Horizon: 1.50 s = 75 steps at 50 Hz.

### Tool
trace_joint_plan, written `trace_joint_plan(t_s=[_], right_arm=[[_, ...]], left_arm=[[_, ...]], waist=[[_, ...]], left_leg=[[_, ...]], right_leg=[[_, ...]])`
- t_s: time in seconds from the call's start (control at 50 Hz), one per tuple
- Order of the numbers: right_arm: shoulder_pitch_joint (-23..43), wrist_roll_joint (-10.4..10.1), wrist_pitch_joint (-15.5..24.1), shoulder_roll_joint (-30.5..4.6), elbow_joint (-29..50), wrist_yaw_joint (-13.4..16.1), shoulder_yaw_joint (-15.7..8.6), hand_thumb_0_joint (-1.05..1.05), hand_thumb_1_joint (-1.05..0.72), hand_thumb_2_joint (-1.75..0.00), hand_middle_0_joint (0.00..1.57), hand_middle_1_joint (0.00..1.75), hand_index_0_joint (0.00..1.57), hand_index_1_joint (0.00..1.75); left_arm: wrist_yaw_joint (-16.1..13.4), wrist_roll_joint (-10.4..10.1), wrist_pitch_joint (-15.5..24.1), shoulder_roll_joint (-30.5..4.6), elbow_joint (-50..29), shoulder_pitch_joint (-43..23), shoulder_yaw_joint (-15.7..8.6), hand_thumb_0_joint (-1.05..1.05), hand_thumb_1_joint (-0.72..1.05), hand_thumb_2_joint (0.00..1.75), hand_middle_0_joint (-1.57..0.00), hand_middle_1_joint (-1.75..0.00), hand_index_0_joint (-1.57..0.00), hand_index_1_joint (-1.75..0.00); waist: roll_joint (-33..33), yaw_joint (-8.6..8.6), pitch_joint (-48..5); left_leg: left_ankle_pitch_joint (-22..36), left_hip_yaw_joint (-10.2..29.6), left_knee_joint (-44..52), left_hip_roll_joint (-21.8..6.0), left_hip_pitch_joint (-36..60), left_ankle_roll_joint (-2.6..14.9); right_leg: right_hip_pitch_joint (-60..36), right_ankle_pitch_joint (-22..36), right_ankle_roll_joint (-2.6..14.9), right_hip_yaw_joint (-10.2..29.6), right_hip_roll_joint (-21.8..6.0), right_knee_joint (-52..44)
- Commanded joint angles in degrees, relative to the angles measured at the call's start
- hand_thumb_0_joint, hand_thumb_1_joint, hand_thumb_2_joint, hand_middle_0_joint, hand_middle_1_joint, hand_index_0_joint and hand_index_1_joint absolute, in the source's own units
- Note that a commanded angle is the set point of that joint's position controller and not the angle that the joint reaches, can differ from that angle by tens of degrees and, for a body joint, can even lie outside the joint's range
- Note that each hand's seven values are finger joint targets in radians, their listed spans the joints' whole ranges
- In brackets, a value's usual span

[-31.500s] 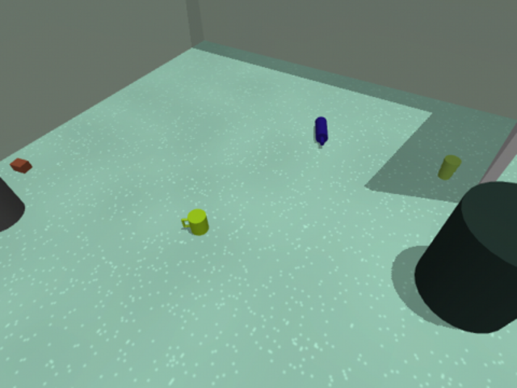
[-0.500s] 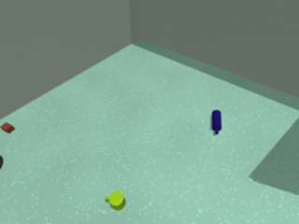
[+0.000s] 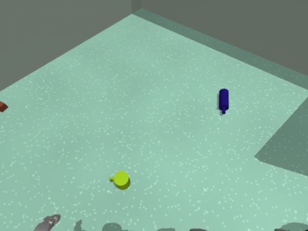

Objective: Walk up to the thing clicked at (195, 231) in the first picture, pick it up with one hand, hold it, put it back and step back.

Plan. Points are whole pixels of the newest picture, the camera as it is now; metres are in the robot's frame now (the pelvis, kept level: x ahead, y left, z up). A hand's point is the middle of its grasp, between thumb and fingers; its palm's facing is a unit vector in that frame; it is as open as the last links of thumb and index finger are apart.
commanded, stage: step back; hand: left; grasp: from above
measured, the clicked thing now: (119, 180) +0.46 +0.22 -0.71
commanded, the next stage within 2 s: none
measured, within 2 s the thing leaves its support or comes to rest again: neither
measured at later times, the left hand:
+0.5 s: hand out of the picture +0.01 +0.27 -0.15, palm faces -0.10 -0.91 -0.39, open 7.4 cm
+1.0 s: hand out of the picture -0.13 +0.30 -0.15, palm faces -0.03 -0.93 -0.37, open 7.4 cm
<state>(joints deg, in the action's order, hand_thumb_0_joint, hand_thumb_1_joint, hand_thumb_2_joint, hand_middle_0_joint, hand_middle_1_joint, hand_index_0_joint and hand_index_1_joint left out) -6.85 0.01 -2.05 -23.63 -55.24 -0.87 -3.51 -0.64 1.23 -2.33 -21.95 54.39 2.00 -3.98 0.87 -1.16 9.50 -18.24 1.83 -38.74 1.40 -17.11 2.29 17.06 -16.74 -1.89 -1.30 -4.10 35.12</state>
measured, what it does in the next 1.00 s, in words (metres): walks backwards: right foot, then left foot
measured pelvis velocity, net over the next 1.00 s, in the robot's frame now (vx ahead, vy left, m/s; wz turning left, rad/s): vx -0.25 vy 0.04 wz -0.05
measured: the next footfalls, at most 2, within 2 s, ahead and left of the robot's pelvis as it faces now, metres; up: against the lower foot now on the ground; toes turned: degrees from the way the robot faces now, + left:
right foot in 0.42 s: -0.07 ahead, -0.11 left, +0.00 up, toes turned -2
left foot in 0.76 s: -0.15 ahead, +0.14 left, +0.00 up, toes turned -4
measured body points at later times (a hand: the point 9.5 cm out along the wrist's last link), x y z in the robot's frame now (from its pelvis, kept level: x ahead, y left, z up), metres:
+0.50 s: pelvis -0.10 +0.01 -0.01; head -0.05 +0.00 +0.44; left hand +0.01 +0.32 -0.12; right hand -0.01 -0.31 -0.13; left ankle -0.02 +0.11 -0.71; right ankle -0.11 -0.11 -0.73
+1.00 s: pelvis -0.25 +0.04 +0.01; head -0.18 +0.06 +0.45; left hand -0.12 +0.35 -0.12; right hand -0.15 -0.28 -0.09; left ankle -0.19 +0.14 -0.73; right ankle -0.29 -0.11 -0.63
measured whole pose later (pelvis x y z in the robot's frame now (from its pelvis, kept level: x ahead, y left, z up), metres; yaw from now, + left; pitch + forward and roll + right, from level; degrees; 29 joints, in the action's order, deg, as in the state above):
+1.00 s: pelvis -0.25 +0.04 +0.01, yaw -3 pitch -2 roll -1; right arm -8.3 1.6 -0.7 -20.3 -49.0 0.6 -1.8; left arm -0.9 0.8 -3.8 -23.2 46.9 8.8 -5.4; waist 2.4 0.5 10.0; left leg -12.6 0.9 -32.8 -0.3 -18.2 1.7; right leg 25.7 -28.9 -1.0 9.0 6.7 69.3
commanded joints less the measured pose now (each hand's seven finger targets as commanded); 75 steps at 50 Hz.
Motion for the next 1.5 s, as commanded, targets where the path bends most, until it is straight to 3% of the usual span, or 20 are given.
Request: trace_joint_plan(t_s=[0.0, 0.02, 0.1, 0.36, 0.4, 0.44, 0.46, 0.52, 0.66, 0.72, 0.74, 0.78, 0.86, 1.04, 1.14, 1.18, 1.2, 1.26, 1.4, 1.48], right_arm=[[-3.6, 2.71, 1.64, -15.7, 4.05, 1.03, -4.08, 0.0, -0.9, -0.9, 0.2, 0.3, 0.2, 0.3], [-4.13, 1.7, 1.88, -19.2, 4.55, 1.09, -4.72, 0.0, -0.9, -0.9, 0.2, 0.3, 0.2, 0.3], [1.78, 1.64, 2.1, -12.1, 7.43, 2.63, -3.1, 0.0, -0.9, -0.9, 0.2, 0.3, 0.2, 0.3], [-0.45, 1.02, 1.35, -13.81, 10.28, 2.6, -3.37, 0.0, -0.9, -0.9, 0.2, 0.3, 0.2, 0.3], [1.36, 0.28, 0.92, -12.2, 10.19, 2.16, -2.61, 0.0, -0.9, -0.9, 0.2, 0.3, 0.2, 0.3], [3.29, -0.15, 0.56, -9.02, 10.84, 2.41, -2.26, 0.0, -0.9, -0.9, 0.2, 0.3, 0.2, 0.3], [1.81, 0.39, 0.31, -10.57, 9.69, 2.52, -2.71, 0.0, -0.9, -0.9, 0.2, 0.3, 0.2, 0.3], [-3.71, -0.56, 0.54, -9.34, 7.51, 2.33, -2.05, 0.0, -0.9, -0.9, 0.2, 0.3, 0.2, 0.3], [-3.96, 0.42, 1.2, -8.48, 9.32, 2.44, -1.44, 0.0, -0.9, -0.9, 0.2, 0.3, 0.2, 0.3], [-9.67, 0.99, 1.96, -8.24, 6.88, 2.04, -2.09, 0.0, -0.9, -0.9, 0.2, 0.3, 0.2, 0.3], [-8.84, 1.83, 2.2, -10.6, 7.24, 2.08, -2.97, 0.0, -0.9, -0.9, 0.2, 0.3, 0.2, 0.3], [-4.77, 2.04, 2.19, -21.04, 9.37, 1.53, -4.82, 0.0, -0.9, -0.9, 0.2, 0.3, 0.2, 0.3], [1.54, 1.98, 2.78, -12.41, 10.32, 2.64, -2.5, 0.0, -0.9, -0.9, 0.2, 0.3, 0.2, 0.3], [-2.61, 1.77, 1.98, -13.41, 11.92, 3.0, -3.5, 0.0, -0.9, -0.9, 0.2, 0.3, 0.2, 0.3], [2.5, 1.12, 0.23, -14.11, 13.07, 2.45, -3.51, 0.0, -0.9, -0.9, 0.2, 0.3, 0.2, 0.3], [2.52, 0.39, 0.44, -7.89, 14.86, 2.65, -2.05, 0.0, -0.9, -0.9, 0.2, 0.3, 0.2, 0.3], [4.05, 0.77, 0.16, -10.35, 14.58, 3.39, -3.17, 0.0, -0.9, -0.9, 0.2, 0.3, 0.2, 0.3], [-3.05, -0.04, 0.55, -9.97, 10.45, 3.0, -2.69, 0.0, -0.9, -0.9, 0.2, 0.3, 0.2, 0.3], [-3.41, 1.03, 1.3, -8.12, 11.23, 2.59, -1.78, 0.0, -0.9, -0.9, 0.2, 0.3, 0.2, 0.3], [-9.11, 1.82, 1.97, -9.6, 8.28, 2.61, -2.89, 0.0, -0.9, -0.9, 0.2, 0.3, 0.2, 0.3]], left_arm=[[-0.94, -1.67, -0.45, -7.57, -7.71, 0.05, -1.63, 0.0, 0.9, 0.9, -0.2, -0.3, -0.2, -0.3], [-1.74, -1.17, -0.7, -9.3, -7.29, -0.45, -2.22, 0.0, 0.9, 0.9, -0.2, -0.3, -0.2, -0.3], [-2.07, -1.77, -0.76, -10.89, -5.2, 4.39, -2.28, 0.0, 0.9, 0.9, -0.2, -0.3, -0.2, -0.3], [-0.03, -0.01, 0.88, -9.61, -6.22, 10.64, -3.4, 0.0, 0.9, 0.9, -0.2, -0.3, -0.2, -0.3], [0.0, 0.73, 1.46, -10.29, -4.95, 15.08, -3.77, 0.0, 0.9, 0.9, -0.2, -0.3, -0.2, -0.3], [0.25, 0.55, 1.56, -19.63, -8.08, 9.33, -5.69, 0.0, 0.9, 0.9, -0.2, -0.3, -0.2, -0.3], [0.01, 1.18, 2.04, -19.11, -10.71, 5.4, -5.53, 0.0, 0.9, 0.9, -0.2, -0.3, -0.2, -0.3], [-0.82, 0.55, 1.97, -13.41, -12.06, 0.28, -4.39, 0.0, 0.9, 0.9, -0.2, -0.3, -0.2, -0.3], [-1.23, 0.89, 1.13, -12.68, -13.69, 6.41, -4.06, 0.0, 0.9, 0.9, -0.2, -0.3, -0.2, -0.3], [-0.49, -0.24, 0.15, -13.61, -14.39, 4.59, -3.62, 0.0, 0.9, 0.9, -0.2, -0.3, -0.2, -0.3], [-0.34, -0.37, -0.23, -11.64, -14.68, 5.91, -2.9, 0.0, 0.9, 0.9, -0.2, -0.3, -0.2, -0.3], [-1.23, -0.43, 0.0, -11.77, -15.33, 1.91, -3.84, 0.0, 0.9, 0.9, -0.2, -0.3, -0.2, -0.3], [-1.26, -1.18, -0.28, -11.01, -11.79, 7.81, -4.02, 0.0, 0.9, 0.9, -0.2, -0.3, -0.2, -0.3], [-0.23, -0.38, -0.1, -10.0, -12.12, 9.73, -3.78, 0.0, 0.9, 0.9, -0.2, -0.3, -0.2, -0.3], [0.65, 0.17, 0.5, -10.33, -6.24, 20.38, -4.59, 0.0, 0.9, 0.9, -0.2, -0.3, -0.2, -0.3], [0.79, 1.22, 0.78, -19.65, -9.68, 15.14, -7.0, 0.0, 0.9, 0.9, -0.2, -0.3, -0.2, -0.3], [0.51, 1.5, 0.75, -22.82, -12.01, 10.81, -7.17, 0.0, 0.9, 0.9, -0.2, -0.3, -0.2, -0.3], [-0.53, 1.23, 1.38, -14.4, -13.62, 0.44, -4.85, 0.0, 0.9, 0.9, -0.2, -0.3, -0.2, -0.3], [-1.46, 1.3, 0.81, -13.93, -14.17, 7.43, -4.39, 0.0, 0.9, 0.9, -0.2, -0.3, -0.2, -0.3], [-0.92, 0.05, -0.54, -11.78, -14.79, 7.31, -2.83, 0.0, 0.9, 0.9, -0.2, -0.3, -0.2, -0.3]], waist=[[-13.32, 0.64, -10.36], [-13.88, -1.64, -12.99], [-9.91, 2.39, -15.96], [-9.23, 1.07, -15.19], [-5.37, 3.2, -14.54], [16.41, 4.05, -8.33], [13.08, 2.73, -5.48], [6.49, -0.42, -6.35], [10.29, 3.25, -11.42], [7.77, 0.27, -13.2], [2.87, 0.66, -12.63], [-15.77, -2.37, -9.64], [-7.65, 2.97, -9.33], [-11.3, -0.64, -13.95], [-11.29, 3.8, -15.97], [13.59, 4.21, -9.54], [15.11, 5.69, -5.52], [6.48, -1.47, -3.97], [10.31, 3.59, -9.56], [5.18, 1.75, -13.48]], left_leg=[[40.6, 21.98, 17.62, -17.22, 9.44, 5.8], [43.17, 26.71, 16.94, -21.28, 7.31, 11.02], [41.58, 12.52, 10.52, -15.01, 14.45, 9.47], [22.59, 11.44, 10.18, -15.82, 7.4, 9.39], [13.35, 8.73, 6.98, -12.62, -1.64, 4.36], [-15.31, -0.12, -15.96, 4.42, -9.47, -1.9], [-17.09, 6.18, -26.13, 3.76, -7.47, -2.54], [-8.99, 7.37, -30.74, 6.27, -8.19, -2.34], [-11.29, 1.77, -4.35, 0.54, -6.79, -2.64], [4.82, -2.46, 14.46, 0.74, 3.89, -1.68], [7.64, 5.28, 16.62, -3.82, 7.43, -0.05], [19.73, 31.2, 21.74, -24.46, -0.44, 14.04], [29.49, 13.3, 15.22, -15.75, 4.01, 9.49], [26.56, 12.54, 12.37, -17.95, 14.55, 12.36], [10.3, 8.01, 8.07, -12.56, -0.73, 5.11], [-12.51, 1.89, -10.84, 4.34, -17.21, -2.18], [-16.68, 6.59, -23.75, 2.94, -12.31, -3.47], [-6.98, 7.71, -30.38, 5.61, -10.45, -2.7], [-11.57, 0.64, -6.56, 0.9, -7.82, -2.98], [8.9, 2.39, 17.01, -2.93, 6.88, -0.51]], right_leg=[[8.13, -13.63, 4.06, 4.24, 8.46, 16.83], [6.34, -23.23, 3.96, 11.69, 10.28, 24.78], [11.68, -13.85, 3.36, 12.92, 9.04, 35.28], [-3.82, -5.25, 3.2, 2.36, 5.15, 0.68], [-10.45, 2.87, 5.57, 6.26, 2.24, -8.63], [1.18, 4.34, 19.42, 32.48, -17.85, -19.44], [6.3, 8.68, 21.5, 34.83, -20.12, -18.7], [2.15, 20.29, 14.86, 16.24, -9.6, -13.4], [-13.62, 26.49, 13.8, 14.64, -10.08, -6.63], [-8.37, 21.95, 10.47, 11.63, -7.39, -0.76], [-1.07, 13.21, 7.29, 10.89, -4.34, 1.85], [8.24, -21.03, 2.46, 8.23, 9.38, 24.1], [11.55, -12.08, 3.23, 13.24, 10.18, 39.09], [7.87, -13.24, 0.2, 7.6, 5.85, 18.27], [-10.36, -0.28, 3.92, 1.8, 4.83, -9.94], [-3.52, -7.9, 13.02, 29.64, -13.64, -18.42], [11.11, -8.52, 19.82, 36.64, -21.73, -22.19], [7.95, 9.1, 12.52, 14.15, -8.71, -13.18], [-10.07, 24.15, 12.78, 13.08, -10.43, -5.67], [-3.25, 18.39, 7.66, 10.42, -6.71, 4.28]])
